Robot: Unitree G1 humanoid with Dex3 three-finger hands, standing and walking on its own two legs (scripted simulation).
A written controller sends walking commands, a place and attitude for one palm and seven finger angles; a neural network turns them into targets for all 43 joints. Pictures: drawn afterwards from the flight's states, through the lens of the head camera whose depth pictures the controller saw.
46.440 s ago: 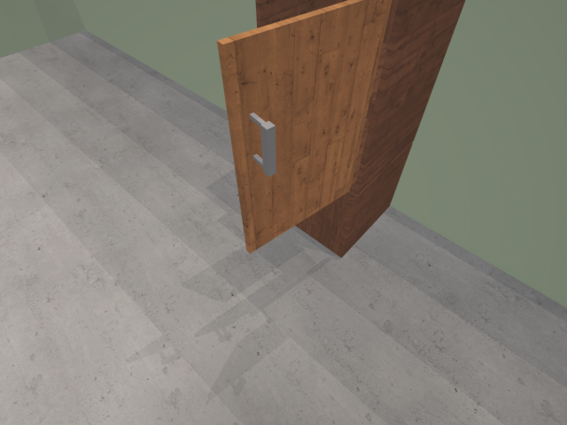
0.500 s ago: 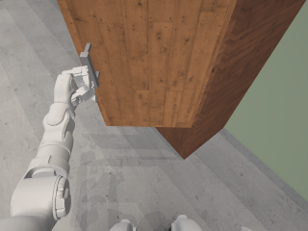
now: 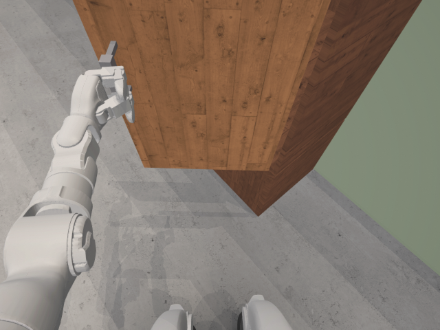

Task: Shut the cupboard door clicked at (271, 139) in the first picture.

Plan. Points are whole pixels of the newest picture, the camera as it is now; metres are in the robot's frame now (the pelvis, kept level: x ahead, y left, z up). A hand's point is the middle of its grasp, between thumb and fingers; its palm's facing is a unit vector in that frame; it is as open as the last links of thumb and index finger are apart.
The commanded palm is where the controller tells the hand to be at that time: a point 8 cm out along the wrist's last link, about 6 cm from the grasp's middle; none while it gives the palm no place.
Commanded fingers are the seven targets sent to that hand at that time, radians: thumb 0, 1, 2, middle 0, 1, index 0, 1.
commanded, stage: push the door shut along its arc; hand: left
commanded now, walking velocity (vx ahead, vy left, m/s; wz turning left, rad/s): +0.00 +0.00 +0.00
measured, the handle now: (119, 78) +0.57 +0.17 +0.10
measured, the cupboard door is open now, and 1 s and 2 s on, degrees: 49 37 33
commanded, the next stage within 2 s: pull the fist back off the door in 1.12 s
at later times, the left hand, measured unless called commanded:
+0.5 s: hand (144, 79) +0.55 +0.12 +0.11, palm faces -0.24 -0.97 -0.03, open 3.1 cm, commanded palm +0.55 +0.15 +0.11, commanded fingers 0.00 0.90 0.90 -1.30 -1.50 -1.30 -1.50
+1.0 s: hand (166, 57) +0.60 +0.08 +0.12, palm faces -0.36 -0.93 -0.03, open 2.7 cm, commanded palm +0.61 +0.12 +0.11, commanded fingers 0.00 0.90 0.90 -1.30 -1.50 -1.30 -1.50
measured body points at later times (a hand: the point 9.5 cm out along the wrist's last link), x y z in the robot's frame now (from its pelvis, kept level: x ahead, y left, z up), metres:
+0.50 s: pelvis -0.01 +0.00 -0.02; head +0.13 +0.01 +0.41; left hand +0.55 +0.17 +0.12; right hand -0.02 -0.27 -0.12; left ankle +0.02 +0.10 -0.68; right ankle +0.04 -0.12 -0.68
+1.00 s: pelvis +0.01 +0.00 -0.02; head +0.18 +0.00 +0.39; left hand +0.61 +0.13 +0.12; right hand -0.06 -0.25 -0.12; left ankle +0.02 +0.10 -0.68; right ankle +0.04 -0.12 -0.68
